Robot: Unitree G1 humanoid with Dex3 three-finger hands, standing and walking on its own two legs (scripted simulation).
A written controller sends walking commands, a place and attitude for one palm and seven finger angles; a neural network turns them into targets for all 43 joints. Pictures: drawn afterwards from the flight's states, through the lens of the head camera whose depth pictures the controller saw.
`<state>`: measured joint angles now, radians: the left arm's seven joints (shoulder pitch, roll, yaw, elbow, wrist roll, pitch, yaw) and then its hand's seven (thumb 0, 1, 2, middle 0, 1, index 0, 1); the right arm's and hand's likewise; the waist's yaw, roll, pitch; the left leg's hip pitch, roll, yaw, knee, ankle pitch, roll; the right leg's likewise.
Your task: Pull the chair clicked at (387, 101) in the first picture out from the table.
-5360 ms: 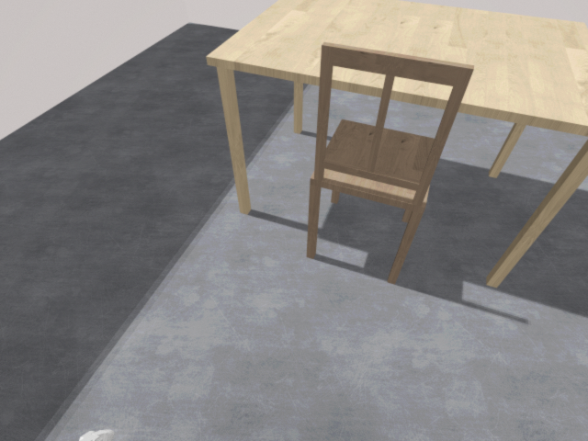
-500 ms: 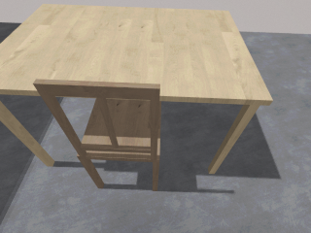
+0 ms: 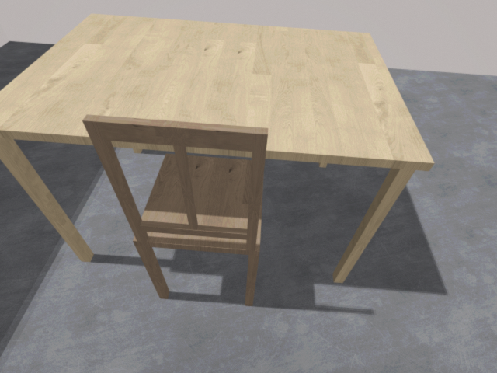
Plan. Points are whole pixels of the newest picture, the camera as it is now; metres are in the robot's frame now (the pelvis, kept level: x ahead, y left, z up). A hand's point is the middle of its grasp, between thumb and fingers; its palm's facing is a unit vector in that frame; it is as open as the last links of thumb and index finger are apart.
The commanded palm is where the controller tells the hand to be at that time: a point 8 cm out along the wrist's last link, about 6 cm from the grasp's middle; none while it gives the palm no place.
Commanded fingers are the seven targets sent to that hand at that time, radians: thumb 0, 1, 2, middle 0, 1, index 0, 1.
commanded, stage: come to a stop and stand still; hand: left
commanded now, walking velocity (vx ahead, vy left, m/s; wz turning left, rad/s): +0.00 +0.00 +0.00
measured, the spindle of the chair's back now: (187, 191) +0.51 +0.19 -0.08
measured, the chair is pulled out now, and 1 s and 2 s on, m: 0.00 0.00 0.00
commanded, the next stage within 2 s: look again from close up in 0.18 s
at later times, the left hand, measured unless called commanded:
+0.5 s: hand out of the picture -0.02 +0.19 -0.17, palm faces +0.03 -0.98 -0.22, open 7.4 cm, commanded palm none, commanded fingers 0.00 0.90 0.90 -0.20 -0.30 -0.20 -0.30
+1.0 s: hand out of the picture +0.05 +0.17 -0.16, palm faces +0.02 -0.97 -0.24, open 7.3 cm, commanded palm none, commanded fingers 0.00 0.90 0.90 -0.20 -0.30 -0.20 -0.30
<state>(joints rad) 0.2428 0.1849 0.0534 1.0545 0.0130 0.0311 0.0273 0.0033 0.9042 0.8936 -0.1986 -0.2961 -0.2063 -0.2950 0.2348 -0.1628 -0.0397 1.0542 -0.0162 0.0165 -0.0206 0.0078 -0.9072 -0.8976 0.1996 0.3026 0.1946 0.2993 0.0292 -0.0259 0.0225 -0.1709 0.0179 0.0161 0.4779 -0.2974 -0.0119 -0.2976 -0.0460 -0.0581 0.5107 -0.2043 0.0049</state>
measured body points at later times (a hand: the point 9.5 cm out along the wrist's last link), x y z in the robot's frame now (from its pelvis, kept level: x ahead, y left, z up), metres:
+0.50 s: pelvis +0.01 +0.02 +0.00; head +0.01 +0.00 +0.45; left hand -0.02 +0.24 -0.15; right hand +0.01 -0.20 -0.17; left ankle -0.02 +0.13 -0.74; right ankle +0.05 -0.12 -0.74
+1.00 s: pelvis +0.02 -0.01 +0.00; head +0.03 -0.03 +0.45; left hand +0.05 +0.22 -0.14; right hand +0.01 -0.23 -0.17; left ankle -0.02 +0.13 -0.74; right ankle +0.05 -0.12 -0.74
